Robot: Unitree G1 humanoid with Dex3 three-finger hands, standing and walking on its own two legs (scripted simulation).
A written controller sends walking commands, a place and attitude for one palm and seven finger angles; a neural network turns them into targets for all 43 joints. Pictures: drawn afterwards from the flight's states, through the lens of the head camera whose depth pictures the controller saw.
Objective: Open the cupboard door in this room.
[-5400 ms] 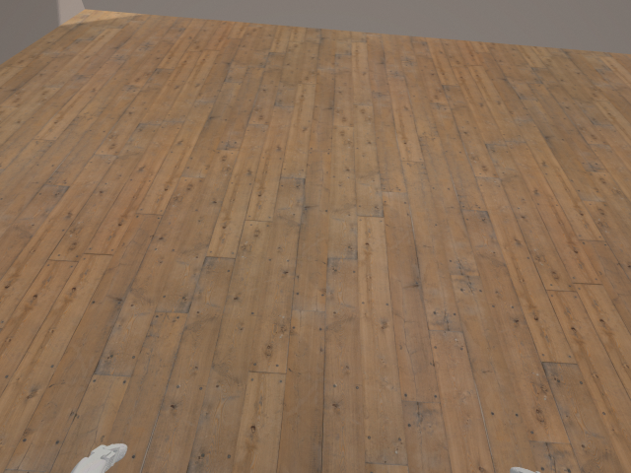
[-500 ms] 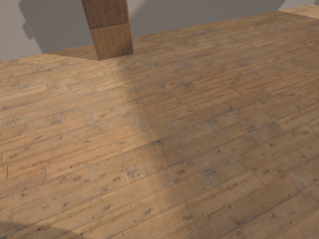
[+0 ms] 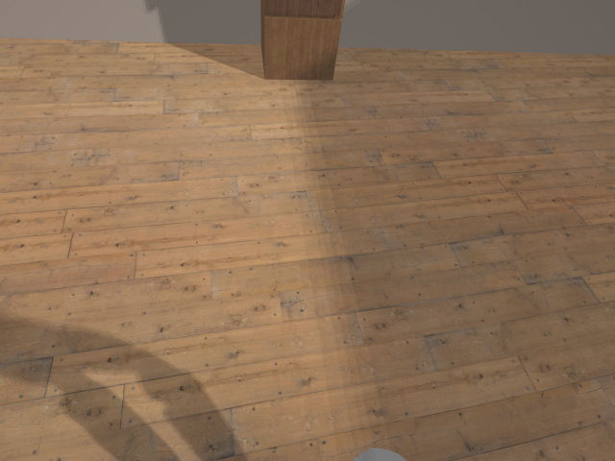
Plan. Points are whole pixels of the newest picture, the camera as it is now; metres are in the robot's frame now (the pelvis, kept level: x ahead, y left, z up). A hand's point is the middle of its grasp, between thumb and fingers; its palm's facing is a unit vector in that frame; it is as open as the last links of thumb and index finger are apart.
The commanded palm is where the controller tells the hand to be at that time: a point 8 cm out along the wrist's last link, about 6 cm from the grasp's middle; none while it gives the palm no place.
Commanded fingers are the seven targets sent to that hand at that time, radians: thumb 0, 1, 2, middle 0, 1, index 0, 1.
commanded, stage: turn or walk to find it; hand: left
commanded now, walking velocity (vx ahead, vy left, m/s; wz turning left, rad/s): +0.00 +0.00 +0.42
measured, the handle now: out of the picture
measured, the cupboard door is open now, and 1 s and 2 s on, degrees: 0 0 0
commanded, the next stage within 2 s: stand and wait in 0.22 s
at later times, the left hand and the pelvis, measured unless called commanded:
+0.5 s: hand out of the picture +0.01 +0.14 -0.15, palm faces +0.16 -0.95 -0.26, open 7.4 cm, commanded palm none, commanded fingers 0.00 0.90 0.90 -0.20 -0.30 -0.20 -0.30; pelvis -0.03 -0.05 +0.00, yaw +8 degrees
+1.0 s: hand out of the picture -0.12 +0.19 -0.18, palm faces +0.36 -0.91 -0.21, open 7.4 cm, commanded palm none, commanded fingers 0.00 0.90 0.90 -0.20 -0.30 -0.20 -0.30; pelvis -0.08 -0.01 +0.00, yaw +18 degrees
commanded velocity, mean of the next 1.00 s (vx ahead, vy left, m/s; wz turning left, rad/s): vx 0.00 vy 0.00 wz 0.29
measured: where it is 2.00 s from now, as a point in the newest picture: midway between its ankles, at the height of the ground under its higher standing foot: outside the picture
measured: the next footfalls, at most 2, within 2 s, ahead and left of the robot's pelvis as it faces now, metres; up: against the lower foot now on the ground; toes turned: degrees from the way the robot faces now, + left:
right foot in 0.34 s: +0.02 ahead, -0.14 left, +0.00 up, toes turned +4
left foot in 0.82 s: -0.07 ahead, +0.08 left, +0.00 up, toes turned +17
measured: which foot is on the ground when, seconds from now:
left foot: down 0.00-0.36, up 0.38-0.80, down 0.82-1.00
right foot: up 0.00-0.32, down 0.34-0.82, up 0.84-1.00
